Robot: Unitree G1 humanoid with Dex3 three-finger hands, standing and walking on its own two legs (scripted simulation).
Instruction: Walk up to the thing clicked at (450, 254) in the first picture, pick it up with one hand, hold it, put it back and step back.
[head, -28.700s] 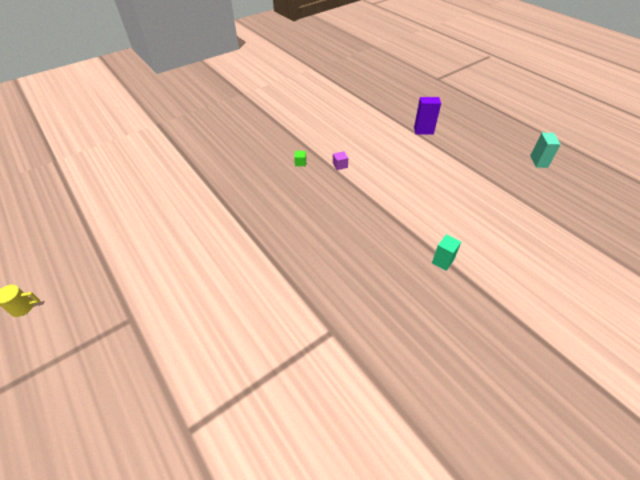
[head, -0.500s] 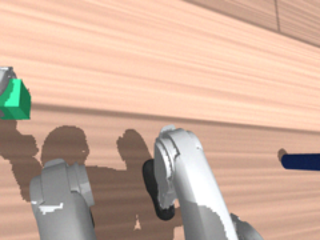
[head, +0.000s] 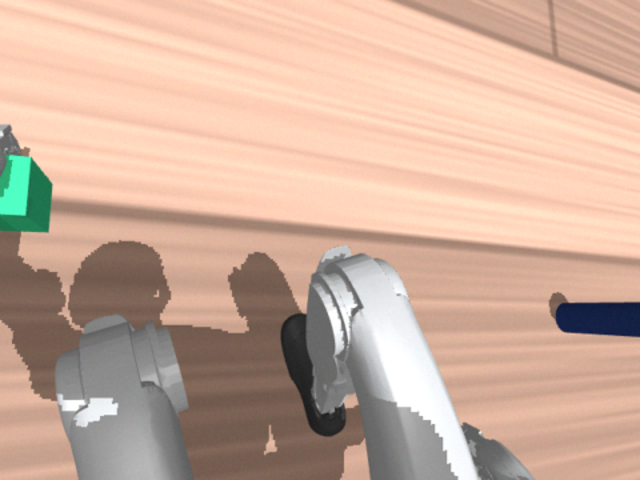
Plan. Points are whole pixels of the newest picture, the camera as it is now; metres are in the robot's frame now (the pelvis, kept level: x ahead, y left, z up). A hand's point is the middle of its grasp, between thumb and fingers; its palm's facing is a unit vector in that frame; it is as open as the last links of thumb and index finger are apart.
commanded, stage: open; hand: left
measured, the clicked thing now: (10, 196) +0.48 +0.26 -0.26
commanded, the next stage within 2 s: withdraw in 0.16 s
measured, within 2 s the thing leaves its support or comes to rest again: neither
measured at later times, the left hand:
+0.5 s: hand out of the picture +0.49 +0.28 -0.19, palm faces -0.36 -0.03 -0.93, open 12.3 cm
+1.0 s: hand out of the picture +0.45 +0.28 -0.02, palm faces -0.55 -0.11 -0.83, open 12.2 cm
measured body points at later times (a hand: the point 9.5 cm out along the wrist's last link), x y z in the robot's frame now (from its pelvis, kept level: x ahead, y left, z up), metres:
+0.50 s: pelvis +0.00 +0.00 +0.01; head +0.26 +0.10 +0.36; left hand +0.51 +0.28 -0.13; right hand +0.04 -0.27 -0.06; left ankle +0.06 +0.12 -0.28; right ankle +0.13 -0.13 -0.28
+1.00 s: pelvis -0.01 -0.01 +0.10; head +0.21 +0.04 +0.49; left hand +0.48 +0.28 +0.03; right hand +0.08 -0.29 -0.01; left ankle +0.06 +0.12 -0.28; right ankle +0.13 -0.13 -0.28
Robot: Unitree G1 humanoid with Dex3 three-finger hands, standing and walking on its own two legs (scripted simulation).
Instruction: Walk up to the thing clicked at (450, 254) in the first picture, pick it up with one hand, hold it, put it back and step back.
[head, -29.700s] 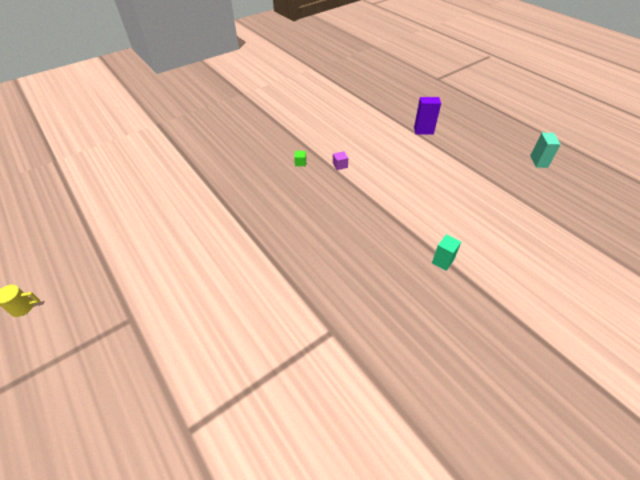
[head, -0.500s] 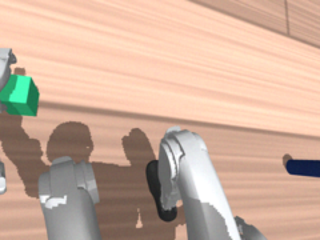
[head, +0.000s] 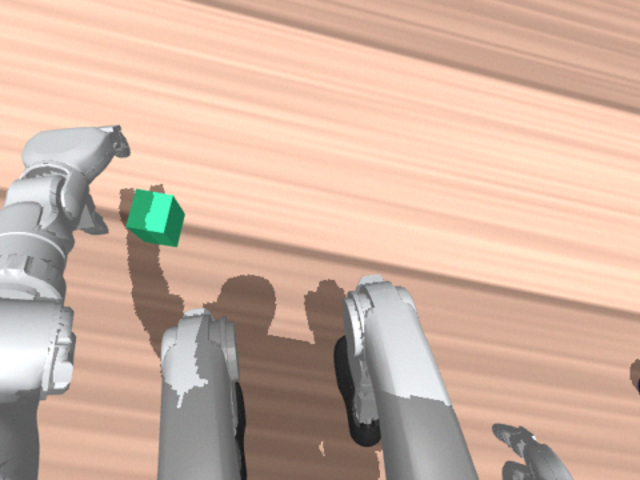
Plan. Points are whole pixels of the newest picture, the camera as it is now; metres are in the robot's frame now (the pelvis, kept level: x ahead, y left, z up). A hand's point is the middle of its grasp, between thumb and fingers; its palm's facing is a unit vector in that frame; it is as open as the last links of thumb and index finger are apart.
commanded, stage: withdraw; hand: left
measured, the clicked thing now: (158, 219) +0.52 +0.21 -0.36
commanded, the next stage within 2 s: home in 0.36 s
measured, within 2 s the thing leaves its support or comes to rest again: neither
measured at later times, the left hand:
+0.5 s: hand (89, 160) +0.55 +0.25 -0.16, palm faces -0.36 +0.00 -0.93, open 12.2 cm
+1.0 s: hand (31, 255) +0.38 +0.24 +0.00, palm faces -0.36 -0.50 -0.79, open 8.0 cm
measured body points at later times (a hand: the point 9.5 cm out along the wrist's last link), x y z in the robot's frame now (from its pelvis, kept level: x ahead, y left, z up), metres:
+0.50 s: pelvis +0.01 +0.02 -0.05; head +0.25 +0.06 +0.33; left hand +0.57 +0.25 -0.11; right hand +0.01 -0.24 -0.15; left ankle +0.08 +0.12 -0.38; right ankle +0.12 -0.14 -0.38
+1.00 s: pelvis +0.02 +0.01 +0.10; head +0.17 +0.03 +0.52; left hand +0.40 +0.26 +0.04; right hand +0.16 -0.26 -0.01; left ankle +0.08 +0.12 -0.38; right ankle +0.12 -0.14 -0.38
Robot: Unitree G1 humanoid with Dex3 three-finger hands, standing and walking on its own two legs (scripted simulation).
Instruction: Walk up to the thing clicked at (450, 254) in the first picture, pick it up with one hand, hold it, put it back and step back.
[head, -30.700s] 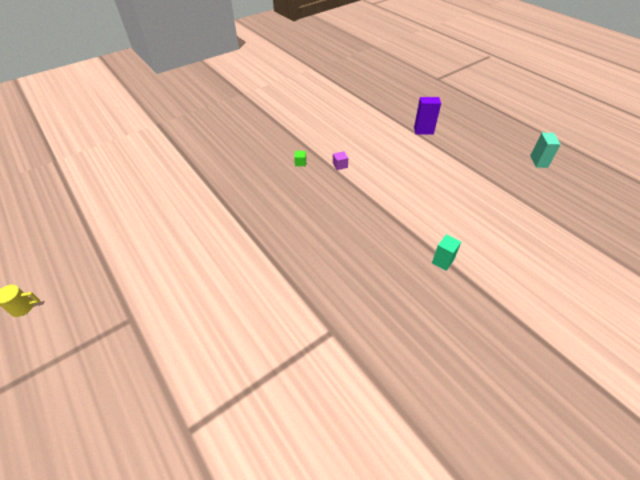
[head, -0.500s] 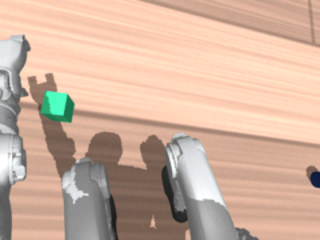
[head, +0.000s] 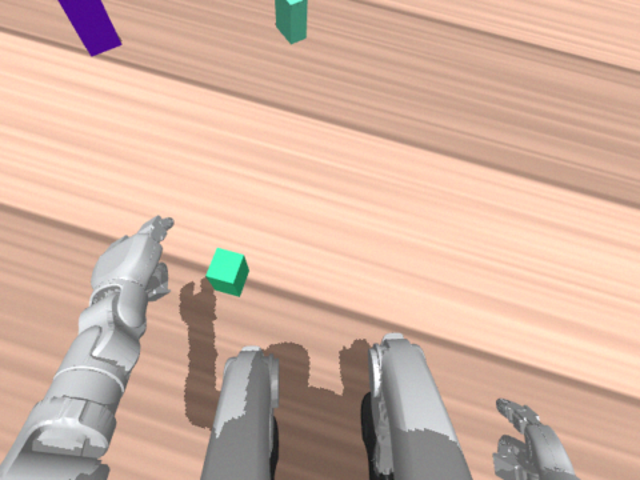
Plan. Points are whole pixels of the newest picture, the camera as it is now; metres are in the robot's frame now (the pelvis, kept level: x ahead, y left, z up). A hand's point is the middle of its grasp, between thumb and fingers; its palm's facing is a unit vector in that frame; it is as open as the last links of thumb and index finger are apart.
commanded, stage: home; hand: left
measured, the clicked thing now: (228, 273) +0.51 +0.19 -0.46
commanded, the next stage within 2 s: none
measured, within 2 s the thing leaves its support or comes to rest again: neither
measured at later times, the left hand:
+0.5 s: hand (136, 351) +0.26 +0.17 +0.08, palm faces -0.03 -0.94 -0.34, open 7.4 cm
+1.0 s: hand (71, 378) +0.24 +0.18 +0.15, palm faces +0.09 -0.98 -0.19, open 7.4 cm
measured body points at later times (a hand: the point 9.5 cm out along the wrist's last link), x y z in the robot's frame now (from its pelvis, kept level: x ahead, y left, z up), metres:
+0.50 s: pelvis +0.05 -0.01 +0.16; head +0.11 +0.00 +0.61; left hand +0.26 +0.22 +0.10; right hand +0.21 -0.25 +0.07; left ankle +0.07 +0.11 -0.48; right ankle +0.10 -0.14 -0.48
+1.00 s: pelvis +0.09 +0.00 +0.20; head +0.11 +0.00 +0.65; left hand +0.23 +0.23 +0.16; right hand +0.27 -0.23 +0.14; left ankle +0.07 +0.11 -0.48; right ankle +0.10 -0.14 -0.48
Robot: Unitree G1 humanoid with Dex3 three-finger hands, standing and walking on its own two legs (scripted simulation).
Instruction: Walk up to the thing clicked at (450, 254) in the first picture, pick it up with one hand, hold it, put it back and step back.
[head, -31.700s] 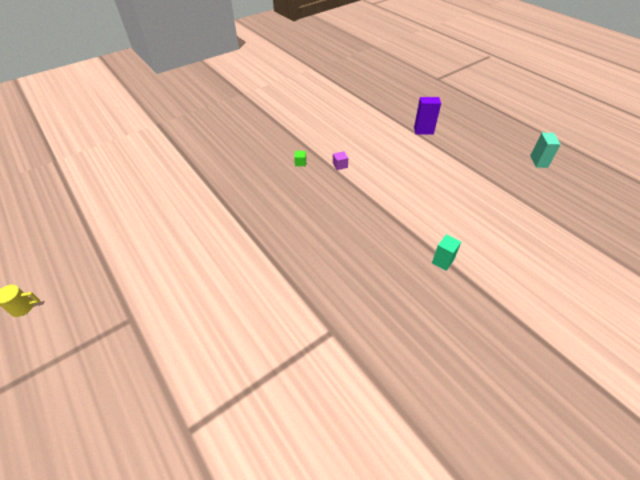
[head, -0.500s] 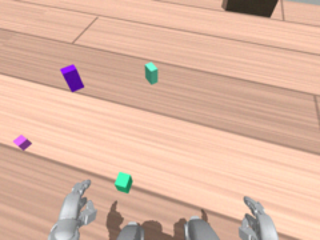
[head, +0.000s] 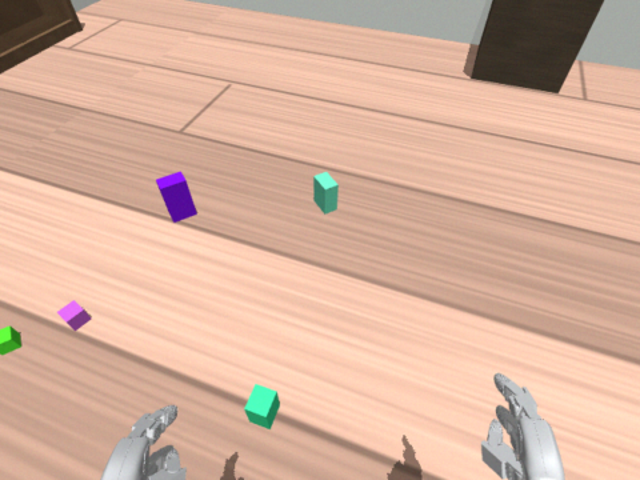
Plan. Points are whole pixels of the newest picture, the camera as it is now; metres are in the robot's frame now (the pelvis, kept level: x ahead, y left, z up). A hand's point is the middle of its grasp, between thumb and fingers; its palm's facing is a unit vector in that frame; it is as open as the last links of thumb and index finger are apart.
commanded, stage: home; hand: left
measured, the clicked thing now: (263, 407) +0.43 +0.18 -0.66
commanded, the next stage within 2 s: stand in 1.42 s
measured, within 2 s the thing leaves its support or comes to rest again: neither
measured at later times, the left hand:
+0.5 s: hand out of the picture +0.15 +0.17 -0.05, palm faces +0.05 -0.98 -0.20, open 7.4 cm
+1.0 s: hand out of the picture +0.15 +0.17 -0.05, palm faces +0.04 -0.98 -0.20, open 7.4 cm
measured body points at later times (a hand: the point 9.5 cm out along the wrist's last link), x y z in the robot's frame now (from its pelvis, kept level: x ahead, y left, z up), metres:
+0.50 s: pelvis -0.01 -0.01 +0.00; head +0.00 -0.01 +0.45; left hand +0.15 +0.22 -0.03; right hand +0.14 -0.26 -0.07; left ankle -0.01 +0.12 -0.68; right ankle +0.01 -0.14 -0.68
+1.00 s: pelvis -0.01 -0.01 +0.00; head +0.01 -0.01 +0.45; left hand +0.15 +0.22 -0.03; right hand +0.16 -0.25 -0.06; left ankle -0.01 +0.12 -0.68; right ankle +0.01 -0.14 -0.68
